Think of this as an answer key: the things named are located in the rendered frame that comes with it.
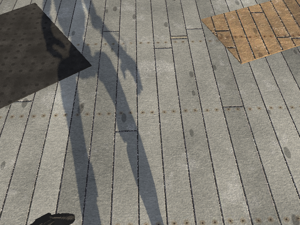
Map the left robot hand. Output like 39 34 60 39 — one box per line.
30 213 75 225

